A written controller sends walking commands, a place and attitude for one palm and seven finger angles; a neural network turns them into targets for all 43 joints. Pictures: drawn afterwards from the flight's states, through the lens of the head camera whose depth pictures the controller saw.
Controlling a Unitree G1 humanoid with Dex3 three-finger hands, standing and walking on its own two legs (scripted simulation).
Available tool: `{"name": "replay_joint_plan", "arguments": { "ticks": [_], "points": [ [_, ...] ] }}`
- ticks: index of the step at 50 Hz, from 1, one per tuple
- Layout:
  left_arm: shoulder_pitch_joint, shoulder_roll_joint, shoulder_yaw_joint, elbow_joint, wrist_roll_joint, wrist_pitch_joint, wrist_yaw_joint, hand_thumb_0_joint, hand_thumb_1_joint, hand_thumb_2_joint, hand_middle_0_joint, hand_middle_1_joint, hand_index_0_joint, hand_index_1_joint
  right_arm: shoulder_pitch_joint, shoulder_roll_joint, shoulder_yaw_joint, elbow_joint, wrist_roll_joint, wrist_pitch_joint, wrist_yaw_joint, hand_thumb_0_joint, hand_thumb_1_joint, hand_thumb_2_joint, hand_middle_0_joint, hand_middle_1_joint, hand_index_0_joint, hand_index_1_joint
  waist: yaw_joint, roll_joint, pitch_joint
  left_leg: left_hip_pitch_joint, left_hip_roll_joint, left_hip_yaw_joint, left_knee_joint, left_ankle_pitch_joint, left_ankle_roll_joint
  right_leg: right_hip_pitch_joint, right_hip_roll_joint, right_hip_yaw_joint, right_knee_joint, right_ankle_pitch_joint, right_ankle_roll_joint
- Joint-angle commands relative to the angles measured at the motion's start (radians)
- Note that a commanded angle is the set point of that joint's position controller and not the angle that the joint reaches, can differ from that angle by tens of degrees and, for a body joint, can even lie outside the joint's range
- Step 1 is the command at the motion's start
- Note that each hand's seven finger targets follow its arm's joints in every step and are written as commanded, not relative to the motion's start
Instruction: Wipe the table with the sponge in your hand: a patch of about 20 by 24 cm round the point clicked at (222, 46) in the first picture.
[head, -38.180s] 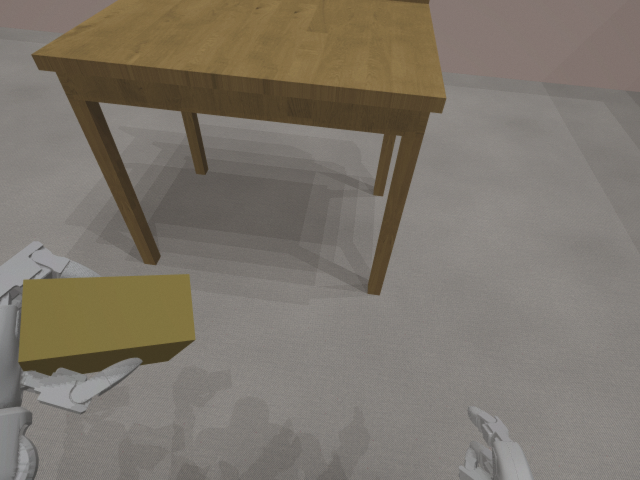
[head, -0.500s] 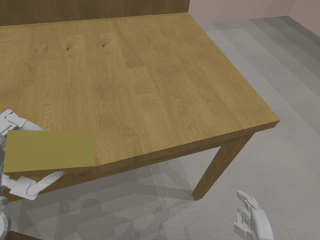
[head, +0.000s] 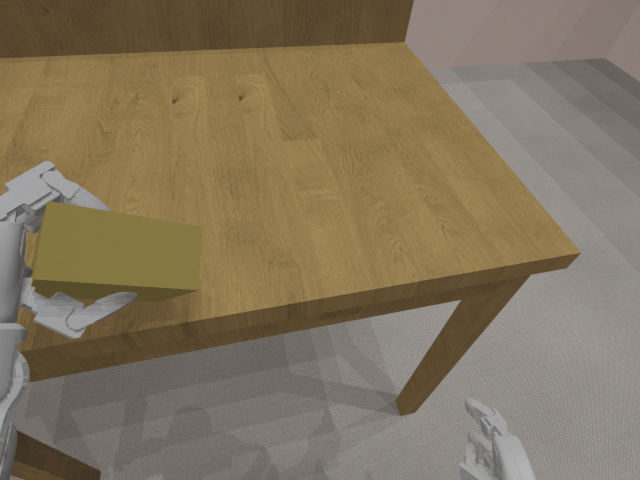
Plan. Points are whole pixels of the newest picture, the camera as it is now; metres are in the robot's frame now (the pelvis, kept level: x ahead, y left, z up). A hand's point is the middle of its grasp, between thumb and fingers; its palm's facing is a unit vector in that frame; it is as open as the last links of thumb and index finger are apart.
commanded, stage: turn the palm down, sponge in hand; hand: left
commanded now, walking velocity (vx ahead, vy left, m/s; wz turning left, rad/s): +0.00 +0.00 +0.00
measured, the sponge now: (137, 263) +0.26 +0.23 +0.16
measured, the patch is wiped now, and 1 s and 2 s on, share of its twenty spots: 0.00 0.00 0.00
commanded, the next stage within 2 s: none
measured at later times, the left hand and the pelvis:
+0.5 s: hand (98, 270) +0.23 +0.24 +0.19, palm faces +0.42 -0.56 -0.71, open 10.1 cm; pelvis +0.02 -0.05 +0.00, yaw +0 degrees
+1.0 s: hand (113, 236) +0.26 +0.24 +0.20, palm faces +0.27 -0.38 -0.88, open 10.1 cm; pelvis +0.04 -0.03 +0.00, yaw -2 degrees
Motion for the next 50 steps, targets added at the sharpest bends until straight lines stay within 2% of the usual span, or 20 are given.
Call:
{"name": "replay_joint_plan", "arguments": {
  "ticks": [1, 3, 5, 6, 7, 10, 11, 14, 16, 17, 22, 24, 26, 29, 31, 35, 41, 43, 45, 50],
  "points": [
    [-0.063, -0.021, 0.02, -0.067, -0.079, 0.139, -0.019, 0.0, 0.1, 1.3, -1.2, -1.6, -1.2, -1.6, -0.167, -0.152, -0.058, -0.103, 0.019, -0.036, 0.025, 0.0, -0.9, -0.9, 0.2, 0.3, 0.2, 0.3, 0.004, 0.238, -0.255, 0.138, 0.071, -0.067, -0.154, 0.192, -0.116, 0.015, 0.068, 0.006, 0.043, -0.019, -0.029],
    [-0.059, -0.02, -0.06, -0.194, -0.059, 0.236, -0.051, 0.0, 0.1, 1.3, -1.2, -1.6, -1.2, -1.6, -0.203, -0.162, -0.043, -0.102, 0.039, -0.028, 0.03, 0.0, -0.9, -0.9, 0.2, 0.3, 0.2, 0.3, 0.01, 0.186, -0.156, 0.058, 0.062, -0.055, -0.186, 0.056, -0.079, 0.064, 0.05, -0.021, 0.012, 0.027, -0.028],
    [0.015, 0.041, -0.055, -0.256, 0.033, 0.314, -0.049, 0.0, 0.1, 1.3, -1.2, -1.6, -1.2, -1.6, -0.23, -0.165, -0.031, -0.134, 0.042, -0.003, 0.031, 0.0, -0.9, -0.9, 0.2, 0.3, 0.2, 0.3, 0.002, 0.105, -0.072, -0.025, 0.062, -0.062, -0.217, -0.029, -0.044, 0.073, 0.049, -0.028, 0.009, -0.019, -0.023],
    [0.046, 0.082, -0.027, -0.309, 0.081, 0.343, -0.035, 0.0, 0.1, 1.3, -1.2, -1.6, -1.2, -1.6, -0.272, -0.157, -0.017, -0.159, 0.054, 0.011, 0.034, 0.0, -0.9, -0.9, 0.2, 0.3, 0.2, 0.3, 0.016, 0.099, -0.065, -0.043, 0.065, -0.048, -0.225, -0.042, -0.035, 0.081, 0.058, -0.022, 0.014, -0.038, -0.026],
    [0.008, 0.12, -0.003, -0.399, 0.126, 0.34, -0.022, 0.0, 0.1, 1.3, -1.2, -1.6, -1.2, -1.6, -0.26, -0.156, -0.023, -0.169, 0.03, 0.02, 0.036, 0.0, -0.9, -0.9, 0.2, 0.3, 0.2, 0.3, 0.001, 0.087, -0.089, -0.049, 0.065, -0.055, -0.223, -0.023, -0.03, 0.089, 0.055, -0.021, 0.009, -0.042, -0.025],
    [0.037, 0.182, 0.12, -0.44, 0.123, 0.306, 0.036, 0.0, 0.1, 1.3, -1.2, -1.6, -1.2, -1.6, -0.271, -0.138, -0.031, -0.166, 0.013, 0.041, 0.017, 0.0, -0.9, -0.9, 0.2, 0.3, 0.2, 0.3, 0.007, 0.007, -0.143, -0.03, 0.061, -0.043, -0.192, -0.07, -0.018, 0.072, 0.06, -0.011, -0.016, -0.12, -0.008],
    [0.004, 0.255, 0.192, -0.485, 0.111, 0.282, 0.061, 0.0, 0.1, 1.3, -1.2, -1.6, -1.2, -1.6, -0.292, -0.132, -0.025, -0.168, 0.022, 0.041, 0.007, 0.0, -0.9, -0.9, 0.2, 0.3, 0.2, 0.3, 0.02, 0.026, -0.162, -0.021, 0.059, -0.033, -0.192, -0.101, -0.018, 0.078, 0.066, 0.004, -0.029, -0.152, -0.008],
    [0.006, 0.175, 0.154, -0.404, 0.096, 0.232, 0.111, 0.0, 0.1, 1.3, -1.2, -1.6, -1.2, -1.6, -0.243, -0.118, -0.041, -0.117, 0.016, 0.049, -0.012, 0.0, -0.9, -0.9, 0.2, 0.3, 0.2, 0.3, 0.015, 0.077, -0.155, -0.01, 0.052, -0.007, -0.158, -0.055, -0.027, 0.068, 0.056, 0.019, -0.063, -0.153, -0.01],
    [-0.011, 0.211, 0.161, -0.342, 0.127, 0.257, 0.116, 0.0, 0.1, 1.3, -1.2, -1.6, -1.2, -1.6, -0.237, -0.124, -0.04, -0.098, 0.027, 0.058, -0.015, 0.0, -0.9, -0.9, 0.2, 0.3, 0.2, 0.3, 0.007, 0.171, -0.13, -0.006, 0.041, 0.015, -0.144, -0.066, -0.023, 0.056, 0.047, 0.044, -0.091, -0.176, -0.012],
    [-0.035, 0.186, 0.117, -0.312, 0.135, 0.281, 0.106, 0.0, 0.1, 1.3, -1.2, -1.6, -1.2, -1.6, -0.235, -0.129, -0.042, -0.095, 0.024, 0.064, -0.018, 0.0, -0.9, -0.9, 0.2, 0.3, 0.2, 0.3, 0.0, 0.191, -0.132, -0.014, 0.035, 0.018, -0.137, -0.048, -0.022, 0.067, 0.032, 0.047, -0.103, -0.17, -0.012],
    [-0.116, 0.229, 0.027, -0.254, 0.163, 0.41, -0.026, 0.0, 0.1, 1.3, -1.2, -1.6, -1.2, -1.6, -0.281, -0.154, -0.04, -0.101, 0.044, 0.07, -0.053, 0.0, -0.9, -0.9, 0.2, 0.3, 0.2, 0.3, -0.013, 0.099, -0.118, 0.014, 0.034, 0.038, -0.089, 0.004, -0.007, 0.094, -0.01, 0.124, -0.175, -0.231, 0.003],
    [-0.12, 0.272, 0.042, -0.273, 0.168, 0.399, -0.071, 0.0, 0.1, 1.3, -1.2, -1.6, -1.2, -1.6, -0.281, -0.159, -0.049, -0.1, 0.042, 0.06, -0.071, 0.0, -0.9, -0.9, 0.2, 0.3, 0.2, 0.3, -0.006, 0.022, -0.134, 0.007, 0.041, 0.025, -0.059, 0.027, -0.006, 0.132, -0.04, 0.188, -0.188, -0.232, 0.02],
    [-0.119, 0.324, 0.085, -0.344, 0.186, 0.364, -0.087, 0.0, 0.1, 1.3, -1.2, -1.6, -1.2, -1.6, -0.318, -0.146, -0.043, -0.116, 0.05, 0.044, -0.071, 0.0, -0.9, -0.9, 0.2, 0.3, 0.2, 0.3, 0.009, 0.013, -0.161, 0.016, 0.04, 0.016, -0.035, 0.052, -0.01, 0.151, -0.05, 0.227, -0.179, -0.207, 0.023],
    [-0.022, 0.366, 0.176, -0.351, 0.2, 0.287, -0.068, 0.0, 0.1, 1.3, -1.2, -1.6, -1.2, -1.6, -0.256, -0.147, -0.064, -0.099, 0.03, 0.046, -0.075, 0.0, -0.9, -0.9, 0.2, 0.3, 0.2, 0.3, 0.032, -0.032, -0.221, -0.003, 0.043, -0.009, -0.016, 0.123, -0.016, 0.206, -0.072, 0.227, -0.124, 0.007, 0.041],
    [0.03, 0.417, 0.248, -0.379, 0.208, 0.28, -0.033, 0.0, 0.1, 1.3, -1.2, -1.6, -1.2, -1.6, -0.269, -0.14, -0.067, -0.106, 0.04, 0.049, -0.062, 0.0, -0.9, -0.9, 0.2, 0.3, 0.2, 0.3, 0.056, 0.049, -0.259, 0.015, 0.038, -0.003, -0.014, 0.176, -0.023, 0.222, -0.058, 0.228, -0.093, 0.109, 0.026],
    [0.114, 0.363, 0.249, -0.324, 0.21, 0.324, 0.02, 0.0, 0.1, 1.3, -1.2, -1.6, -1.2, -1.6, -0.209, -0.153, -0.088, -0.096, 0.045, 0.08, -0.05, 0.0, -0.9, -0.9, 0.2, 0.3, 0.2, 0.3, 0.046, 0.086, -0.265, 0.018, 0.039, 0.019, -0.022, 0.263, -0.024, 0.241, -0.046, 0.151, -0.032, 0.365, 0.028],
    [0.029, 0.371, 0.155, -0.276, 0.261, 0.487, -0.032, 0.0, 0.1, 1.3, -1.2, -1.6, -1.2, -1.6, -0.302, -0.172, -0.066, -0.127, 0.079, 0.091, -0.063, 0.0, -0.9, -0.9, 0.2, 0.3, 0.2, 0.3, 0.03, 0.069, -0.161, 0.029, 0.04, 0.041, -0.055, 0.247, -0.006, 0.169, -0.001, 0.11, -0.059, 0.222, 0.023],
    [-0.048, 0.367, 0.095, -0.285, 0.292, 0.499, -0.067, 0.0, 0.1, 1.3, -1.2, -1.6, -1.2, -1.6, -0.279, -0.177, -0.061, -0.13, 0.071, 0.085, -0.079, 0.0, -0.9, -0.9, 0.2, 0.3, 0.2, 0.3, 0.017, 0.037, -0.164, 0.047, 0.037, 0.035, -0.068, 0.24, 0.007, 0.149, 0.006, 0.09, -0.066, 0.181, 0.027],
    [-0.122, 0.386, 0.065, -0.35, 0.328, 0.49, -0.093, 0.0, 0.1, 1.3, -1.2, -1.6, -1.2, -1.6, -0.295, -0.182, -0.055, -0.147, 0.067, 0.079, -0.088, 0.0, -0.9, -0.9, 0.2, 0.3, 0.2, 0.3, 0.019, 0.066, -0.199, 0.079, 0.031, 0.025, -0.088, 0.231, 0.011, 0.15, 0.015, 0.075, -0.074, 0.14, 0.021],
    [-0.146, 0.445, 0.104, -0.436, 0.423, 0.459, -0.081, 0.0, 0.1, 1.3, -1.2, -1.6, -1.2, -1.6, -0.306, -0.169, -0.046, -0.151, 0.047, 0.07, -0.091, 0.0, -0.9, -0.9, 0.2, 0.3, 0.2, 0.3, 0.046, 0.105, -0.28, 0.131, 0.032, 0.003, -0.123, 0.285, 0.003, 0.2, 0.03, 0.06, -0.068, 0.15, -0.002]
  ]
}}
